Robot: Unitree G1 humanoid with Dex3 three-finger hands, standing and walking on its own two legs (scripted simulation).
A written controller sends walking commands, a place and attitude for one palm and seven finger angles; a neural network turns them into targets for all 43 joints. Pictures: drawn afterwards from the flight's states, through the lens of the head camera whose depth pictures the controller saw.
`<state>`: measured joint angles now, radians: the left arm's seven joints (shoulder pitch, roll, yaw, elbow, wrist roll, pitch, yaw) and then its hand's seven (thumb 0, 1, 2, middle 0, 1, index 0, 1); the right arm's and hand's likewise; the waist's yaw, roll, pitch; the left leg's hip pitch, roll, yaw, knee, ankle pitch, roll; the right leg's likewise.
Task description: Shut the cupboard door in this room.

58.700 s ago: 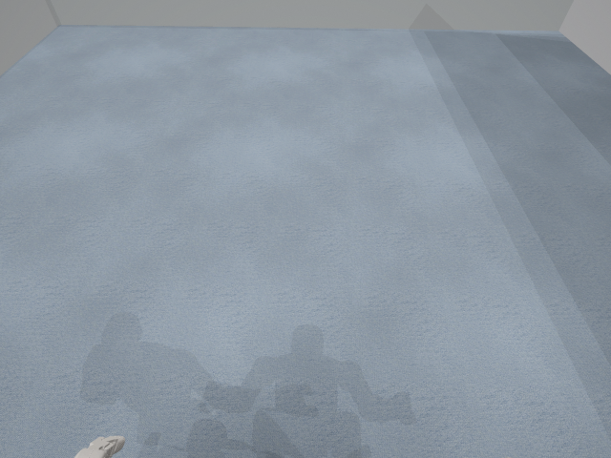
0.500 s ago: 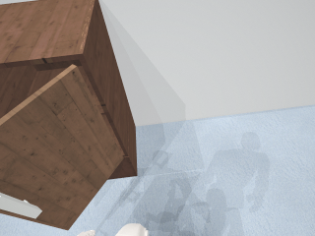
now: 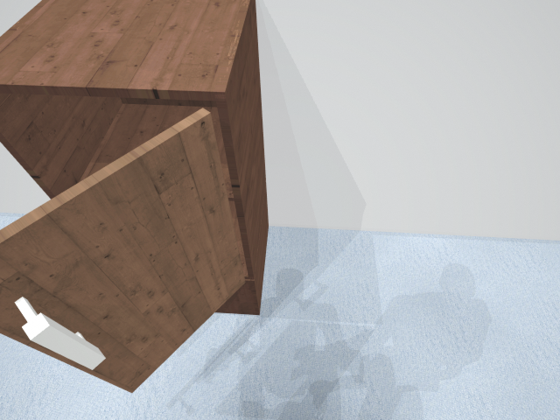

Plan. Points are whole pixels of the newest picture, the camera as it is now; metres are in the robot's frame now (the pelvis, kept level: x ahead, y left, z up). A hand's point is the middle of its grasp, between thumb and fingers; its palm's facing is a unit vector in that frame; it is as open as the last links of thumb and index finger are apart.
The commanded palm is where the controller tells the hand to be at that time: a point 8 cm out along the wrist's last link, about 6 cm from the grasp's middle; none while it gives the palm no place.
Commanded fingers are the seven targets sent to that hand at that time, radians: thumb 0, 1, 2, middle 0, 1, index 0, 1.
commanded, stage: turn or walk to find it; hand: left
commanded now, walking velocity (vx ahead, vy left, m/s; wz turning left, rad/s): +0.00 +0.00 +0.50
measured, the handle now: (62, 334) +0.22 +0.33 -0.02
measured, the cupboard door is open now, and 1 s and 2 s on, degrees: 52 52 52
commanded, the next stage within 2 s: stand and wait in 0.82 s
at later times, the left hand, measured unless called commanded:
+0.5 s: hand out of the picture -0.01 +0.22 -0.19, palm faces +0.30 -0.93 -0.23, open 7.3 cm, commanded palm none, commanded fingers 0.00 0.90 0.90 -0.20 -0.30 -0.20 -0.30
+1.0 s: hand out of the picture +0.04 +0.20 -0.15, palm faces +0.46 -0.85 -0.27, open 7.3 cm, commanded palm none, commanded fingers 0.00 0.90 0.90 -0.20 -0.30 -0.20 -0.30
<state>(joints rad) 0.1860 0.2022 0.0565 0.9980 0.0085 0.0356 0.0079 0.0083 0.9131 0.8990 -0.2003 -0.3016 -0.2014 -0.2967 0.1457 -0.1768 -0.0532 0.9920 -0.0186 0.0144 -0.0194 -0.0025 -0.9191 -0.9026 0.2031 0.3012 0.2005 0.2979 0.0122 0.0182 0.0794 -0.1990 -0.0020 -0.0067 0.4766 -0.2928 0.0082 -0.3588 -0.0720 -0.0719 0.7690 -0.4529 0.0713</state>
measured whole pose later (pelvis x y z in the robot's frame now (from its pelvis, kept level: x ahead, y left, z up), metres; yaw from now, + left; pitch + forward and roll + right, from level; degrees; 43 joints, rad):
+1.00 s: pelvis +0.02 -0.02 -0.01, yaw +28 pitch +0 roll +1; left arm 0.13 0.15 0.04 0.90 0.02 0.00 0.02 0.00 0.91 0.90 -0.20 -0.30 -0.20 -0.30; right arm 0.19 -0.23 -0.09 0.97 -0.01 0.06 0.00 0.01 -0.91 -0.90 0.20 0.30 0.20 0.30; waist -0.02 0.07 0.09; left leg -0.44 -0.04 -0.06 1.00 -0.47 -0.03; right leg -0.27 -0.05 -0.11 0.57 -0.30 -0.02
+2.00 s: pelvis +0.01 -0.02 +0.00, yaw +42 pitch -1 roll +1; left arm 0.17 0.15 0.03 1.06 0.01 0.02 0.02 0.00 0.94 0.90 -0.20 -0.30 -0.21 -0.30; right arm 0.28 -0.16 -0.04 1.12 -0.01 0.02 -0.03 0.00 -0.92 -0.90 0.20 0.30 0.19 0.30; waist -0.01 0.01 0.06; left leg -0.19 0.01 -0.01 0.49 -0.29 -0.03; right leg -0.23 -0.04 -0.12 0.53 -0.29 -0.02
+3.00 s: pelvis +0.01 +0.00 +0.01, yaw +43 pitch -1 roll +0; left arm 0.24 0.16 0.02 1.11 0.01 0.00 0.03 0.01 0.92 0.90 -0.20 -0.30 -0.20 -0.30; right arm 0.26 -0.15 -0.01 1.14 -0.01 -0.02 -0.04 0.01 -0.92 -0.90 0.20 0.30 0.20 0.30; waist 0.01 0.00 0.06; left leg -0.11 0.01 -0.02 0.39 -0.26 -0.02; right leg -0.14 -0.04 -0.13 0.40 -0.24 -0.01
